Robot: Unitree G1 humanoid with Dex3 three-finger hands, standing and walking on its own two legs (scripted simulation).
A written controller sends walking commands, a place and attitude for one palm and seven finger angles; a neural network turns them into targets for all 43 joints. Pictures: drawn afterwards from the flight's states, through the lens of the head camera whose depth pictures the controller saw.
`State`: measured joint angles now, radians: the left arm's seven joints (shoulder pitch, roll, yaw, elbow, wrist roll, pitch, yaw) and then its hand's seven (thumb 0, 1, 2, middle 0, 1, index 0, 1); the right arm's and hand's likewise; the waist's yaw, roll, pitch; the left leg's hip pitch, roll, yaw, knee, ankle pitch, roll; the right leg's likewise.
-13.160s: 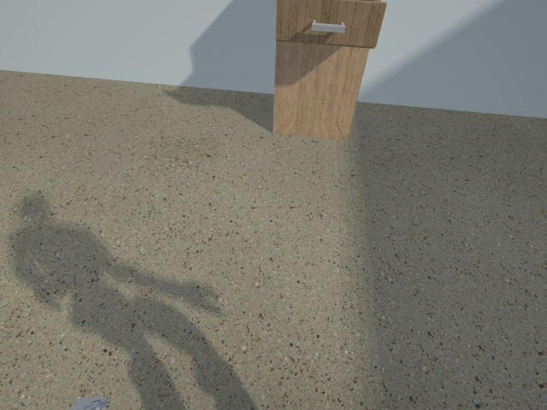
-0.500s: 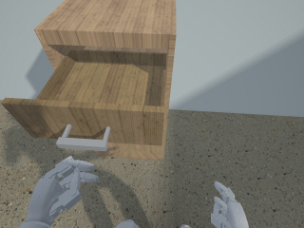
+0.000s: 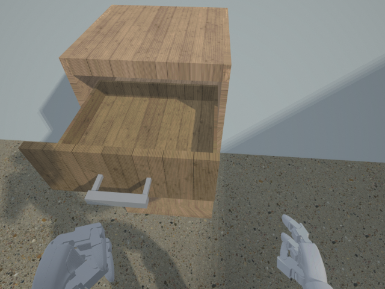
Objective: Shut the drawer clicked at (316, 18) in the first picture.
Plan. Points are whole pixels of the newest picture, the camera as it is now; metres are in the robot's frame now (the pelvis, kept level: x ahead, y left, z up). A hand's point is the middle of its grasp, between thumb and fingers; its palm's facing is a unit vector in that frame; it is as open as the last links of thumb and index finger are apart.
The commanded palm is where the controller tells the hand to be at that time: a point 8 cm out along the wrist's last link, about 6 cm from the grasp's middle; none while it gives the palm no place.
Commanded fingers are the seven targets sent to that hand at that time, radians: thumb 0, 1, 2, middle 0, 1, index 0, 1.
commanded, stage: raise the hand and make a fist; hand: left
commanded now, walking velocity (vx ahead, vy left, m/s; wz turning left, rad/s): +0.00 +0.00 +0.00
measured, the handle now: (120, 190) +0.31 +0.19 +0.04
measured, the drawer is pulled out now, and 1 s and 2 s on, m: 0.28 0.28 0.28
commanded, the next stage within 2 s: bring the fist close to the handle in 0.68 s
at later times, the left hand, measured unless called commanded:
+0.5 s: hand (91, 270) +0.13 +0.15 +0.13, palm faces +0.03 -1.00 -0.09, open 3.3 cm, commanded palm +0.07 +0.21 +0.14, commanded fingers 0.00 0.90 0.90 -1.40 -1.60 -1.40 -1.60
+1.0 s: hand (94, 261) +0.15 +0.16 +0.11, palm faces +0.05 -1.00 -0.07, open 3.3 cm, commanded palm +0.10 +0.21 +0.12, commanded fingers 0.00 0.90 0.90 -1.40 -1.60 -1.40 -1.60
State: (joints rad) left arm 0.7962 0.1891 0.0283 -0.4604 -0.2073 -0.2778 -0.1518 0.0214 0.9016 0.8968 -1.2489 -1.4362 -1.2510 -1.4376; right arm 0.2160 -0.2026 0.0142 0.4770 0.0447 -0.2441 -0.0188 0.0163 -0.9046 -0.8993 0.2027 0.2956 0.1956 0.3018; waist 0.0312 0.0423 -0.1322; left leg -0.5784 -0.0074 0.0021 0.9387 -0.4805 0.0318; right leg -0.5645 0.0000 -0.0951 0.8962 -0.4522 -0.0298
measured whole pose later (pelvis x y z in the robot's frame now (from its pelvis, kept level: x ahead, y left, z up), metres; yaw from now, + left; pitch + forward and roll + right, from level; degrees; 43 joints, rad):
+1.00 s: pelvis +0.00 -0.02 +0.02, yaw +0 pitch +3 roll -1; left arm 0.68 0.22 0.14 -0.34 -0.28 -0.21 -0.24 0.02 0.90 0.90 -1.40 -1.60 -1.40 -1.60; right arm 0.24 -0.23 0.04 0.59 0.06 -0.38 -0.05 0.02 -0.90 -0.90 0.21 0.30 0.20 0.30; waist 0.04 0.05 -0.09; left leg -0.44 0.01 -0.01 0.80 -0.41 0.01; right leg -0.42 0.02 -0.11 0.76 -0.39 -0.05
